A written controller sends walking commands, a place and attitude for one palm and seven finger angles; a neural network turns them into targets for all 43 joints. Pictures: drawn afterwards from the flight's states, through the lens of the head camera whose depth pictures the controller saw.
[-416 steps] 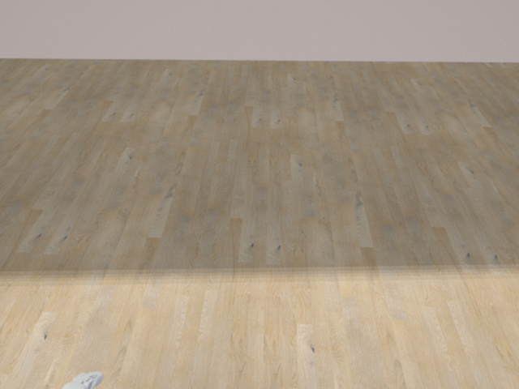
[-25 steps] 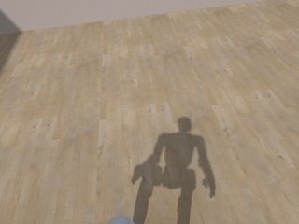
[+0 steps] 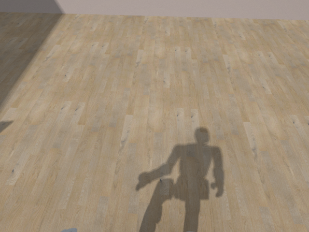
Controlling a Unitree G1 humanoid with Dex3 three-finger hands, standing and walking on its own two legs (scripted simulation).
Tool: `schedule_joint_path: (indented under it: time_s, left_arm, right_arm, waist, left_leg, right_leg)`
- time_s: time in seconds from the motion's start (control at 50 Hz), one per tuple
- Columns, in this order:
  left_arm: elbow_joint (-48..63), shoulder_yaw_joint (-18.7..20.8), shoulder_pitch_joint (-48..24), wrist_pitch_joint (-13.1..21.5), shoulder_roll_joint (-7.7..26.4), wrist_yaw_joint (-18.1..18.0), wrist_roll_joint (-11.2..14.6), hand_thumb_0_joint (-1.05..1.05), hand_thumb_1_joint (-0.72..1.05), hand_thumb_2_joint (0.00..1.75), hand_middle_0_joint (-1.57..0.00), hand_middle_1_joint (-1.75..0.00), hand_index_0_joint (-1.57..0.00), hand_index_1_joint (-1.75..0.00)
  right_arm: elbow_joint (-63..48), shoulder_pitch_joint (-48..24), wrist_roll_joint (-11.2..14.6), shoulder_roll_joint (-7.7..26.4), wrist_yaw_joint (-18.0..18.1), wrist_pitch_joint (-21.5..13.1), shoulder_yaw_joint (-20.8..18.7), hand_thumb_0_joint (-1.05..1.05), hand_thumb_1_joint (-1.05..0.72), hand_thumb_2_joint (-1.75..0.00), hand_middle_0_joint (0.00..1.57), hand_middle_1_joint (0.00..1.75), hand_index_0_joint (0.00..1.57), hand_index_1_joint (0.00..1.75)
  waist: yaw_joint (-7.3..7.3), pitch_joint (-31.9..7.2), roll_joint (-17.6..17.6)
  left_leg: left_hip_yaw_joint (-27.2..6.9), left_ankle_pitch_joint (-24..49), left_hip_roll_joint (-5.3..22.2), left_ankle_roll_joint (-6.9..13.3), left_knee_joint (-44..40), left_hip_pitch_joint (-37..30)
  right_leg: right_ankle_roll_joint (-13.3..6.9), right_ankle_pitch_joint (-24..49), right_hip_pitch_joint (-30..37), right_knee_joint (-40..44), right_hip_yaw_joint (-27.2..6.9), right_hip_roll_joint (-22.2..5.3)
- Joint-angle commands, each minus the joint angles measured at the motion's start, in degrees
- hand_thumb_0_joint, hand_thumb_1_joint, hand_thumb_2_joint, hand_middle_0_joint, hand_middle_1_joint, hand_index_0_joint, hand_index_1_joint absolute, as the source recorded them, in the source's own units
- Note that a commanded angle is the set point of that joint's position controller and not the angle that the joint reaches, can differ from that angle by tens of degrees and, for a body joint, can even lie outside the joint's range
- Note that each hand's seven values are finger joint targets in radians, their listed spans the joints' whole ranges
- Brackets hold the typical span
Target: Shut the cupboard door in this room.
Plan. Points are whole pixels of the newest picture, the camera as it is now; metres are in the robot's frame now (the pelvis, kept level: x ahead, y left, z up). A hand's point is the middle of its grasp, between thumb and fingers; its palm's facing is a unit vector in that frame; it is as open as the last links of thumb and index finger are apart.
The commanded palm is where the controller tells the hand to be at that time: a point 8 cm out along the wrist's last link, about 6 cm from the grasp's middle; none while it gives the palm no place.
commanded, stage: turn or walk to find it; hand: left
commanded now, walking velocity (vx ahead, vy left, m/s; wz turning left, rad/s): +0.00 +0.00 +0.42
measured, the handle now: out of the picture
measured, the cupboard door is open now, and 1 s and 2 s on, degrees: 100 100 100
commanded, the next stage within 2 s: none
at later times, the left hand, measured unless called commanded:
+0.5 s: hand out of the picture -0.03 +0.19 -0.18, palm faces +0.27 -0.93 -0.23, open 7.4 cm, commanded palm none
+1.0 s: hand out of the picture -0.02 +0.19 -0.15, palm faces +0.43 -0.86 -0.28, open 7.4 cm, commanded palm none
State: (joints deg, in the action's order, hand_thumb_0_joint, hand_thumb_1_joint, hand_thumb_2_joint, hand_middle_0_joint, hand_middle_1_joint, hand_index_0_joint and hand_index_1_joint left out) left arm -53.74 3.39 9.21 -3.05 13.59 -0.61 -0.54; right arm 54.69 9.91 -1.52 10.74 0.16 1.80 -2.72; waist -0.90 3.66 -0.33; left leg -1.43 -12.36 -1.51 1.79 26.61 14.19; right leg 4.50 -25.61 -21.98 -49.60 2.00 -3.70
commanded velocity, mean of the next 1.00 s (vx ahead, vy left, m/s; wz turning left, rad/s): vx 0.00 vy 0.00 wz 0.42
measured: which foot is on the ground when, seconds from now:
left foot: down 0.00-0.10, up 0.12-0.50, down 0.52-0.94, up 0.96-1.00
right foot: up 0.00-0.08, down 0.10-0.52, up 0.54-0.90, down 0.92-1.00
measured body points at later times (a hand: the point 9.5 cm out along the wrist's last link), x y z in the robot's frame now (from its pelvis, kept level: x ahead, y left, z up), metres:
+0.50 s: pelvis -0.02 -0.01 -0.01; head +0.02 +0.00 +0.44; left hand -0.05 +0.24 -0.16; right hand +0.10 -0.25 -0.15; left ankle -0.07 +0.11 -0.73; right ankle -0.01 -0.13 -0.74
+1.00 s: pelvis -0.03 -0.03 -0.01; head +0.00 -0.05 +0.44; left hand -0.05 +0.23 -0.13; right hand +0.13 -0.23 -0.17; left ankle -0.08 +0.09 -0.71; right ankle +0.01 -0.12 -0.74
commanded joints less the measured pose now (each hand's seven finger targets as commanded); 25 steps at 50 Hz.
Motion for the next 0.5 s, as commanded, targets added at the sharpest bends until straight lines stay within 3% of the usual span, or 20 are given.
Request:
schedule_joint_path:
  time_s: [0.0,0.04,0.06,0.08,0.1,0.12,0.14,0.16,0.18,0.24,0.32,0.38,0.42,0.44,0.46,0.48]
  left_arm:
    - [4.2,0.5,2.2,1.8,3.3,-0.6,0.2,0.0,0.9,0.9,-0.2,-0.3,-0.2,-0.3]
    - [3.3,0.7,6.1,2.5,4.0,-0.8,0.1,0.0,0.9,0.9,-0.2,-0.3,-0.2,-0.3]
    - [3.2,1.1,7.4,3.1,6.4,-1.1,-0.2,0.0,0.9,0.9,-0.2,-0.3,-0.2,-0.3]
    - [3.2,2.1,8.4,3.6,11.0,-1.5,-1.1,0.0,0.9,0.9,-0.2,-0.3,-0.2,-0.3]
    - [4.4,2.1,7.8,3.2,13.1,-1.4,-1.0,0.0,0.9,0.9,-0.2,-0.3,-0.2,-0.3]
    - [5.0,2.4,5.5,3.4,11.7,-1.6,-0.6,0.0,0.9,0.9,-0.2,-0.3,-0.2,-0.3]
    - [5.6,1.9,2.8,3.3,10.2,-1.5,-0.6,0.0,0.9,0.9,-0.2,-0.3,-0.2,-0.3]
    - [6.1,1.4,0.4,3.2,8.2,-1.6,-0.5,0.0,0.9,0.9,-0.2,-0.3,-0.2,-0.3]
    - [6.3,1.0,-1.1,3.5,7.0,-1.4,-0.5,0.0,0.9,0.9,-0.2,-0.3,-0.2,-0.3]
    - [5.4,0.9,1.5,3.9,6.7,-1.5,-0.7,0.0,0.9,0.9,-0.2,-0.3,-0.2,-0.3]
    - [3.1,1.6,6.2,3.6,8.9,-1.4,-1.1,0.0,0.9,0.9,-0.2,-0.3,-0.2,-0.3]
    - [1.9,2.2,7.7,3.3,10.5,-1.2,-1.4,0.0,0.9,0.9,-0.2,-0.3,-0.2,-0.3]
    - [1.4,2.3,7.2,3.0,11.0,-1.1,-1.3,0.0,0.9,0.9,-0.2,-0.3,-0.2,-0.3]
    - [1.4,2.4,6.0,2.8,11.0,-1.1,-1.1,0.0,0.9,0.9,-0.2,-0.3,-0.2,-0.3]
    - [1.3,2.3,5.3,2.6,10.3,-1.0,-0.7,0.0,0.9,0.9,-0.2,-0.3,-0.2,-0.3]
    - [1.9,2.1,6.4,2.2,8.7,-0.8,-0.2,0.0,0.9,0.9,-0.2,-0.3,-0.2,-0.3]
  right_arm:
    - [-3.5,1.1,0.0,12.5,0.4,-0.5,-3.3,0.0,-0.9,-0.9,0.2,0.3,0.2,0.3]
    - [-4.1,0.3,0.5,12.0,0.2,-0.5,-3.4,0.0,-0.9,-0.9,0.2,0.3,0.2,0.3]
    - [-4.2,0.8,0.9,9.9,-0.1,-0.5,-3.4,0.0,-0.9,-0.9,0.2,0.3,0.2,0.3]
    - [-5.5,1.4,1.2,6.3,-0.4,-0.6,-2.6,0.0,-0.9,-0.9,0.2,0.3,0.2,0.3]
    - [-6.5,-0.3,0.8,6.9,-0.4,-0.2,-3.0,0.0,-0.9,-0.9,0.2,0.3,0.2,0.3]
    - [-5.9,-0.6,0.2,8.2,-0.3,0.9,-3.4,0.0,-0.9,-0.9,0.2,0.3,0.2,0.3]
    - [-4.7,-0.1,0.2,8.5,-0.6,1.3,-3.7,0.0,-0.9,-0.9,0.2,0.3,0.2,0.3]
    - [-3.8,1.0,0.2,8.3,-0.9,1.4,-3.6,0.0,-0.9,-0.9,0.2,0.3,0.2,0.3]
    - [-2.6,2.5,0.1,7.5,-1.2,1.4,-3.4,0.0,-0.9,-0.9,0.2,0.3,0.2,0.3]
    - [-2.2,3.1,0.2,7.1,-1.2,1.5,-3.0,0.0,-0.9,-0.9,0.2,0.3,0.2,0.3]
    - [-3.1,-1.6,0.6,5.9,-1.1,1.2,-2.1,0.0,-0.9,-0.9,0.2,0.3,0.2,0.3]
    - [-3.5,-3.0,1.0,5.3,-0.9,0.5,-1.5,0.0,-0.9,-0.9,0.2,0.3,0.2,0.3]
    - [-3.1,-1.3,1.1,5.5,-0.8,0.2,-1.4,0.0,-0.9,-0.9,0.2,0.3,0.2,0.3]
    - [-2.6,0.8,1.1,5.8,-0.7,0.0,-1.4,0.0,-0.9,-0.9,0.2,0.3,0.2,0.3]
    - [-2.1,2.5,1.0,6.4,-0.8,-0.4,-1.5,0.0,-0.9,-0.9,0.2,0.3,0.2,0.3]
    - [-2.0,4.0,0.8,9.7,-0.8,-1.0,-2.1,0.0,-0.9,-0.9,0.2,0.3,0.2,0.3]
  waist:
    - [0.25,-5.8,10.3]
    - [2.21,-7.7,7.7]
    - [2.7,-8.1,2.9]
    - [3.03,-7.9,-11.5]
    - [3.77,-5.5,-13.3]
    - [3.13,-3.7,-15.3]
    - [1.72,-1.2,-11.3]
    - [0.24,0.1,-7.6]
    - [-0.72,0.2,-6.8]
    - [0.25,-2.1,-8.8]
    - [2.91,-3.1,-8.4]
    - [4.0,-4.6,-11.1]
    - [3.05,-5.6,-11.7]
    - [1.69,-6.5,-11.0]
    - [0.66,-7.1,-8.8]
    - [-0.25,-9.0,-0.7]
  left_leg:
    - [-16.1,20.2,13.4,7.4,-5.0,-3.2]
    - [-14.9,16.7,10.9,4.8,-0.9,0.6]
    - [-12.7,10.3,7.8,1.9,3.3,6.2]
    - [-4.2,-5.9,0.2,-2.0,13.8,17.0]
    - [-2.1,-20.3,-1.9,-3.0,25.8,17.7]
    - [-4.8,-19.8,0.2,-2.9,34.1,18.2]
    - [-4.6,-16.3,0.9,-2.9,39.8,18.3]
    - [-4.0,-13.1,2.1,-3.2,42.1,18.3]
    - [-2.7,-9.9,2.4,-3.9,43.2,17.9]
    - [-0.6,-9.0,3.1,-5.4,41.5,17.4]
    - [2.6,-13.7,3.4,-5.9,29.1,14.5]
    - [4.9,-15.2,3.0,-5.2,19.4,10.3]
    - [6.7,-12.0,2.1,-4.8,13.3,6.2]
    - [7.0,-8.2,2.3,-4.5,8.4,3.0]
    - [6.8,-2.1,2.6,-4.0,0.9,-1.8]
    - [2.0,6.9,6.7,-2.3,-4.6,-10.3]
  right_leg:
    - [-0.6,2.3,3.6,11.0,0.7,1.6]
    - [-0.8,11.9,12.2,23.3,1.5,1.4]
    - [-1.9,15.4,18.9,29.5,-2.2,-2.5]
    - [-6.7,17.5,24.3,32.7,-15.7,-15.9]
    - [-12.4,19.0,16.4,34.5,-19.9,-24.0]
    - [-13.5,13.3,10.5,36.5,-19.9,-23.0]
    - [-12.7,10.5,7.8,36.7,-16.8,-20.0]
    - [-11.6,12.2,6.7,35.5,-12.5,-17.6]
    - [-10.5,16.3,7.8,33.9,-7.2,-15.0]
    - [-10.9,23.3,12.0,32.0,-2.9,-14.5]
    - [-12.3,33.3,16.3,29.1,-1.3,-16.3]
    - [-12.7,38.8,17.8,26.0,-0.5,-17.1]
    - [-11.4,38.6,16.7,23.9,0.7,-16.7]
    - [-10.1,36.4,15.8,22.1,2.1,-16.5]
    - [-7.7,33.4,13.6,18.2,4.5,-15.1]
    - [-4.6,26.4,6.8,10.9,6.7,-12.4]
